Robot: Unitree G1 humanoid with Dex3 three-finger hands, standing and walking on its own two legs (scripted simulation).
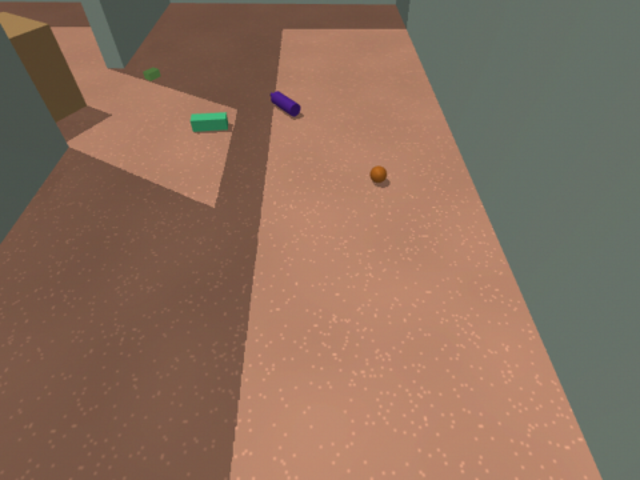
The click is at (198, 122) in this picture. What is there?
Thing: lying carton
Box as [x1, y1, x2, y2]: [190, 112, 227, 131]
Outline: 225,112 191,114 190,121 193,131 227,129 227,119
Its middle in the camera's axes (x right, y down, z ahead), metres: -0.64 -0.70 +2.25
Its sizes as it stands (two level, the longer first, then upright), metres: 0.198 0.074 0.070
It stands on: the floor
